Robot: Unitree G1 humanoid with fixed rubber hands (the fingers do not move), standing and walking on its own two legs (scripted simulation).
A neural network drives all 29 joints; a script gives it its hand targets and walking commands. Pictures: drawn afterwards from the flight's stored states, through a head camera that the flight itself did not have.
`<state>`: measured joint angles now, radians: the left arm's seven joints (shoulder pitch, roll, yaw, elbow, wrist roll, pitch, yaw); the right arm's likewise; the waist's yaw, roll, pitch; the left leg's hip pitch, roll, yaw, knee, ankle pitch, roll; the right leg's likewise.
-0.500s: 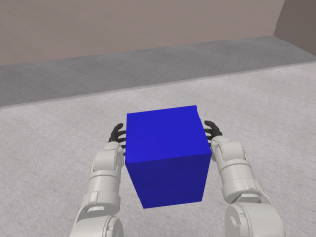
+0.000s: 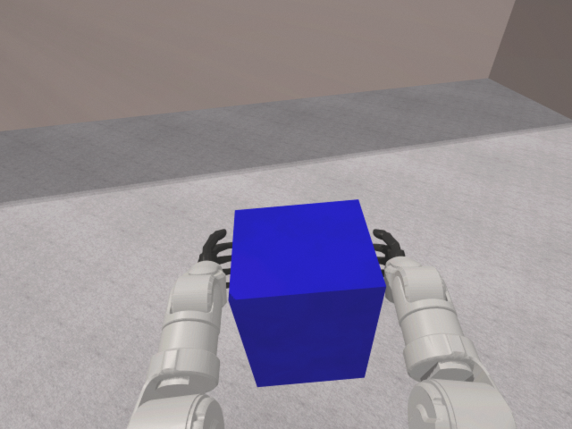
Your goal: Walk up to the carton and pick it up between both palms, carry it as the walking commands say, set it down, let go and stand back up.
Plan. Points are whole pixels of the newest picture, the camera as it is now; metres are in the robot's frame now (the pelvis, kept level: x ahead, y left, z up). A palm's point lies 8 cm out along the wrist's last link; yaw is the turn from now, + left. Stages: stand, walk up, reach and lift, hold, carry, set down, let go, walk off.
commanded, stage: reach and lift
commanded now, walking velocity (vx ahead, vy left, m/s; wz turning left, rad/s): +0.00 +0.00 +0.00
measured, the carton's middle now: (304, 299) +0.32 +0.00 +0.00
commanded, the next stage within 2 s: hold in 0.26 s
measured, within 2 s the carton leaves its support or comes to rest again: neither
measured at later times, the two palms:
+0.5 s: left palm (205, 282) +0.30 +0.14 +0.08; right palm (396, 277) +0.30 -0.14 +0.07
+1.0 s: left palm (172, 227) +0.35 +0.19 +0.15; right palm (363, 224) +0.36 -0.09 +0.13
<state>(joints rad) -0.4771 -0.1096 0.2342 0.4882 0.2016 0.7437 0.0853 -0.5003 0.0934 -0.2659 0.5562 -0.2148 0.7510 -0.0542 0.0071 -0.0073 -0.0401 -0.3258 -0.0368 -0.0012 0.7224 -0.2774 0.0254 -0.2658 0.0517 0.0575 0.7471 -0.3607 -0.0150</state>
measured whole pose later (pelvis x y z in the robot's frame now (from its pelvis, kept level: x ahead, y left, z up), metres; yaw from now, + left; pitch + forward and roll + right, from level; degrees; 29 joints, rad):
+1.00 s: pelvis +0.00 +0.03 +0.00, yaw +5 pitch -1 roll +0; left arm -0.69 -0.09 0.21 0.32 0.13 0.96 0.14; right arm -0.64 0.03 -0.26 0.29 -0.08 1.00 -0.14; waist 0.00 0.01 -0.06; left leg -0.39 0.00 0.00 0.73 -0.30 0.01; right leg -0.37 -0.05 0.02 0.76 -0.37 0.05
